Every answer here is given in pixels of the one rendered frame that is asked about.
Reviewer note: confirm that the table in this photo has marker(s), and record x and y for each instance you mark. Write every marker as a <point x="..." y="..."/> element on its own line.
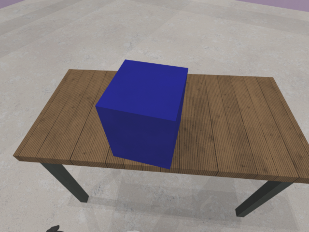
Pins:
<point x="231" y="126"/>

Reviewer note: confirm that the carton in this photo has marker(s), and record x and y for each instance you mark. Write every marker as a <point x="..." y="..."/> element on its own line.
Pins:
<point x="141" y="110"/>

